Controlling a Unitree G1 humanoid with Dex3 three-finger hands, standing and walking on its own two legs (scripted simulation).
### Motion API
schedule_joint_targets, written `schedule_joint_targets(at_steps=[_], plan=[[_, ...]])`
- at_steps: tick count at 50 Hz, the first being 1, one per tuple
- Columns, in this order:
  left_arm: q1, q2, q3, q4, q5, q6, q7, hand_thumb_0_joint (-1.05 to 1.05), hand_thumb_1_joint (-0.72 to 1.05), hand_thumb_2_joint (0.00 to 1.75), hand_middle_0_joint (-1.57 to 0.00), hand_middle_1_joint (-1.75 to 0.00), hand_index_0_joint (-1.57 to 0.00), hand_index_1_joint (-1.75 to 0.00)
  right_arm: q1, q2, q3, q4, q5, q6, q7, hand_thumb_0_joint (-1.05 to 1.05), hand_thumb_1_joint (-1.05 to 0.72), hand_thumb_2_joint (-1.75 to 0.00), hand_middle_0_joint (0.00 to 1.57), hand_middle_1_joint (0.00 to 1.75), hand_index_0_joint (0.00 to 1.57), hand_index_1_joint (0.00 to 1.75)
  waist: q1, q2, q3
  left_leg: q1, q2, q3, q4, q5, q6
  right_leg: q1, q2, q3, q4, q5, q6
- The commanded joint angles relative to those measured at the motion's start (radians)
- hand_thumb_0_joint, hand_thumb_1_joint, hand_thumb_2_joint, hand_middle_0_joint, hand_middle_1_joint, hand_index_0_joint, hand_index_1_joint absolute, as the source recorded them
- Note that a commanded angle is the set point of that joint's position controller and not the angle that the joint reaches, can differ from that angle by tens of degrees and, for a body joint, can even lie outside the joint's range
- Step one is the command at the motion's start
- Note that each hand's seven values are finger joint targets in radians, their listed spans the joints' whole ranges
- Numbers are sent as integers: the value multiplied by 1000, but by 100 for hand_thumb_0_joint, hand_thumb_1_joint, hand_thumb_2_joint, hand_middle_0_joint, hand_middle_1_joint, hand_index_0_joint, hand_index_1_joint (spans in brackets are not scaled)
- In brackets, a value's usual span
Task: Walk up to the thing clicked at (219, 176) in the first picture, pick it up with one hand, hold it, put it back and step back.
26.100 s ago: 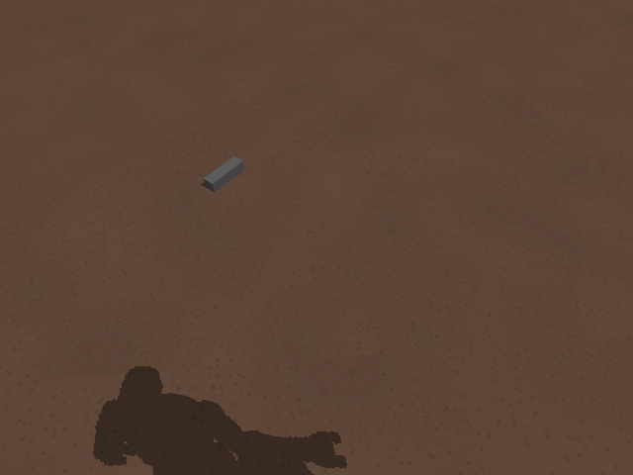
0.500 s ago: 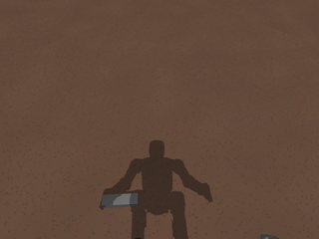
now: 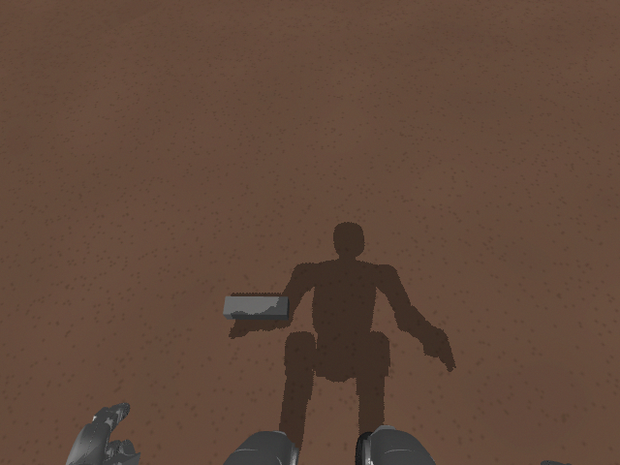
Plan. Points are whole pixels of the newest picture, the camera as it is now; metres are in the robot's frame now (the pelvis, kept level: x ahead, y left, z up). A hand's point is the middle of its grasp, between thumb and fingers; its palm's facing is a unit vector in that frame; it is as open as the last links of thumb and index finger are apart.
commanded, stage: walk up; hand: left
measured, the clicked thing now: (257, 308) +0.54 +0.23 -0.73
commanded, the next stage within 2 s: stand in 1.78 s
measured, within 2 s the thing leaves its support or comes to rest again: neither
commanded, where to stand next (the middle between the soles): +0.20 -0.02 m, yaw +0 degrees
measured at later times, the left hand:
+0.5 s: hand out of the picture -0.10 +0.30 -0.15, palm faces -0.05 -0.90 -0.44, open 7.4 cm
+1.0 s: hand out of the picture -0.07 +0.30 -0.14, palm faces -0.08 -0.93 -0.37, open 7.4 cm
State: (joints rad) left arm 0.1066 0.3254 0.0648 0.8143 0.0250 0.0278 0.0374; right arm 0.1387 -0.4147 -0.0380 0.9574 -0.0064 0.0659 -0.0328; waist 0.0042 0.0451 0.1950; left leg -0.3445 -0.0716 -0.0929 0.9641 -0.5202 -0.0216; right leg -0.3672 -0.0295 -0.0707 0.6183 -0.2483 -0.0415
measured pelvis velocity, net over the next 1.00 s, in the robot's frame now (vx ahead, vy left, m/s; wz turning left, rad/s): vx -0.19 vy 0.04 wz -0.06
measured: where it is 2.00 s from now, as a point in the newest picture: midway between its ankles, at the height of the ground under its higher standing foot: outside the picture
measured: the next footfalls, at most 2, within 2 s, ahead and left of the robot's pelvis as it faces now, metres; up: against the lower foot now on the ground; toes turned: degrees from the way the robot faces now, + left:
left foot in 0.10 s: -0.02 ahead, +0.13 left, +0.00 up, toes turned +0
right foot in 0.46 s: -0.16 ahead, -0.11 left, +0.00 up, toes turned -1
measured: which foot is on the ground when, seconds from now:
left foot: up 0.00-0.08, down 0.10-0.50, up 0.52-0.70, down 0.72-1.00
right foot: down 0.00-0.14, up 0.16-0.44, down 0.46-0.76, up 0.78-1.00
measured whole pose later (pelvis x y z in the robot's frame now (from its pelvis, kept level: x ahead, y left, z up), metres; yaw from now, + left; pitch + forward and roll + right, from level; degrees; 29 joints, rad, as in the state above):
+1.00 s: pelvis -0.19 +0.04 +0.01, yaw -3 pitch -2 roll +0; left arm 0.17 0.40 0.08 0.94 0.02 -0.01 -0.02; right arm 0.26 -0.37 -0.05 0.97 -0.03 -0.03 0.02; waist -0.04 -0.03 0.07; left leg -0.18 0.00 -0.04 0.51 -0.29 0.00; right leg -0.29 -0.02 0.01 0.65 -0.41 -0.03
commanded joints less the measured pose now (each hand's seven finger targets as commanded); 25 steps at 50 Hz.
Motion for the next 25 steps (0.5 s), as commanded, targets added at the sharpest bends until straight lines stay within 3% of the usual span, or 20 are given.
schedule_joint_targets(at_steps=[1, 3, 4, 5, 6, 7, 8, 9, 10, 11, 12, 13, 14, 17, 19, 21, 22, 23, 24, 25], plan=[[114, 277, 81, -55, -7, 8, 22, 0, 90, 90, -20, -30, -20, -30, 22, -145, -43, -96, -13, -31, -5, 0, -90, -90, 20, 30, 20, 30, 60, -239, -326, -78, 57, 38, -245, 12, 10, 462, -265, 269, -30, 725, -153], [42, 302, 82, -86, -10, 11, 14, 0, 90, 90, -20, -30, -20, -30, 102, -159, -58, -71, -16, -25, 1, 0, -90, -90, 20, 30, 20, 30, 8, -232, -344, 47, 53, 77, -342, 98, 27, 335, -267, 265, -36, 597, -136], [18, 307, 80, -97, -14, 14, 10, 0, 90, 90, -20, -30, -20, -30, 136, -161, -64, -56, -13, -25, 6, 0, -90, -90, 20, 30, 20, 30, -19, -211, -348, 117, 52, 97, -440, 197, 40, 275, -244, 244, -27, 479, -109], [0, 302, 74, -103, -15, 15, 5, 0, 90, 90, -20, -30, -20, -30, 144, -177, -72, -54, -16, -25, 10, 0, -90, -90, 20, 30, 20, 30, -37, -153, -330, 164, 80, 64, -485, 333, 61, 177, -209, 219, -8, 331, -68], [-16, 270, 67, -119, -16, 14, 2, 0, 90, 90, -20, -30, -20, -30, 126, -235, -88, -72, -29, -22, 14, 0, -90, -90, 20, 30, 20, 30, -41, 23, -314, 180, 236, -150, -503, 477, 137, 32, -102, 149, 114, 114, -12], [-70, 252, 70, -118, -22, 11, 6, 0, 90, 90, -20, -30, -20, -30, 47, -307, -94, -99, -23, -19, 23, 0, -90, -90, 20, 30, 20, 30, -56, 235, -268, 80, 392, -337, -611, 505, 272, -28, 82, 16, 304, -256, 32], [-103, 264, 83, -111, -6, 15, 13, 0, 90, 90, -20, -30, -20, -30, -5, -347, -105, -121, -34, -25, 23, 0, -90, -90, 20, 30, 20, 30, -84, 258, -213, -60, 488, -472, -686, 484, 368, -16, 111, 165, 539, -428, 44], [-67, 270, 80, -94, -7, 16, 8, 0, 90, 90, -20, -30, -20, -30, -60, -311, -95, -131, -37, -33, 14, 0, -90, -90, 20, 30, 20, 30, -36, 190, -162, -89, 489, -426, -681, 467, 361, -21, 85, 226, 610, -400, 33], [-30, 260, 81, -65, -13, 19, 4, 0, 90, 90, -20, -30, -20, -30, -81, -255, -78, -151, -45, -33, 11, 0, -90, -90, 20, 30, 20, 30, -18, 108, -153, -100, 403, -277, -639, 511, 311, -33, 114, 226, 672, -345, 25], [20, 246, 81, -45, -24, 20, 2, 0, 90, 90, -20, -30, -20, -30, -132, -216, -64, -168, -50, -31, 9, 0, -90, -90, 20, 30, 20, 30, 23, 74, -146, -48, 340, -184, -612, 552, 261, -74, 127, 235, 700, -295, 17], [62, 244, 83, -28, -25, 20, 0, 0, 90, 90, -20, -30, -20, -30, -144, -198, -62, -173, -47, -31, 7, 0, -90, -90, 20, 30, 20, 30, 43, 55, -134, -30, 312, -134, -592, 553, 235, -85, 132, 221, 704, -260, 22], [95, 249, 82, -15, -24, 17, -1, 0, 90, 90, -20, -30, -20, -30, -139, -192, -62, -173, -40, -32, 8, 0, -90, -90, 20, 30, 20, 30, 48, 47, -143, 27, 291, -112, -574, 557, 226, -98, 132, 200, 676, -243, 31], [92, 237, 80, -11, -23, 11, -2, 0, 90, 90, -20, -30, -20, -30, -110, -179, -59, -167, -37, -31, 12, 0, -90, -90, 20, 30, 20, 30, 30, 65, -145, 91, 278, -110, -552, 564, 228, -110, 116, 186, 604, -248, 49], [80, 214, 56, -26, -14, -24, -7, 0, 90, 90, -20, -30, -20, -30, -31, -184, -68, -149, -29, -37, 14, 0, -90, -90, 20, 30, 20, 30, -24, 120, -214, 292, 300, -116, -506, 472, 245, -94, 50, 153, 236, -266, 75], [93, 221, 51, -7, -15, -42, -12, 0, 90, 90, -20, -30, -20, -30, -15, -205, -73, -147, -33, -32, 24, 0, -90, -90, 20, 30, 20, 30, -45, 144, -260, 298, 290, -110, -496, 316, 236, -4, 46, 105, 35, -264, 68], [161, 220, 55, 48, -6, -59, -9, 0, 90, 90, -20, -30, -20, -30, -23, -221, -76, -144, -31, -16, 33, 0, -90, -90, 20, 30, 20, 30, -22, 129, -276, 232, 272, -89, -448, 248, 213, 136, 70, 52, -216, -141, 52], [203, 229, 58, 81, 5, -66, -7, 0, 90, 90, -20, -30, -20, -30, -27, -216, -76, -143, -23, -9, 36, 0, -90, -90, 20, 30, 20, 30, -1, 103, -281, 165, 258, -67, -403, 243, 182, 234, 71, 54, -321, -44, 31], [212, 275, 71, 88, 15, -73, -4, 0, 90, 90, -20, -30, -20, -30, -34, -163, -59, -147, -16, -11, 38, 0, -90, -90, 20, 30, 20, 30, 7, 2, -274, 12, 218, -47, -331, 173, 135, 315, 4, 216, -294, -59, 4], [194, 334, 85, 68, 25, -80, -5, 0, 90, 90, -20, -30, -20, -30, -22, -114, -42, -163, -8, -17, 43, 0, -90, -90, 20, 30, 20, 30, 3, -198, -239, -177, 108, 11, -213, 48, 59, 326, -183, 508, -319, -179, -57], [100, 427, 99, 25, 30, -69, -6, 0, 90, 90, -20, -30, -20, -30, -100, -155, -59, -171, -16, -13, 33, 0, -90, -90, 20, 30, 20, 30, 50, -251, -168, -80, 85, -45, -85, -45, 20, -10, -353, 652, -385, -370, -204]])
